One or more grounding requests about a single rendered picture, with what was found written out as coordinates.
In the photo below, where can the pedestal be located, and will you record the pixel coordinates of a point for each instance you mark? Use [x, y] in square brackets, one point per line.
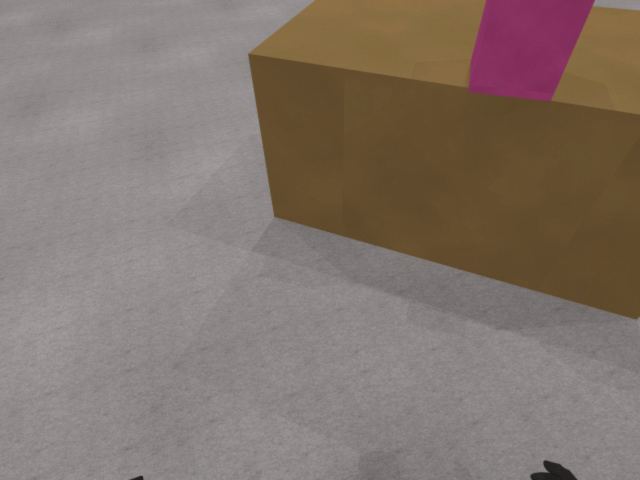
[369, 132]

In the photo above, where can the robot right hand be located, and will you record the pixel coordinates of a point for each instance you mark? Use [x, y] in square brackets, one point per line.
[557, 472]

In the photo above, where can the carton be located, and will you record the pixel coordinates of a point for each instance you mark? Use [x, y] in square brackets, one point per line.
[523, 46]

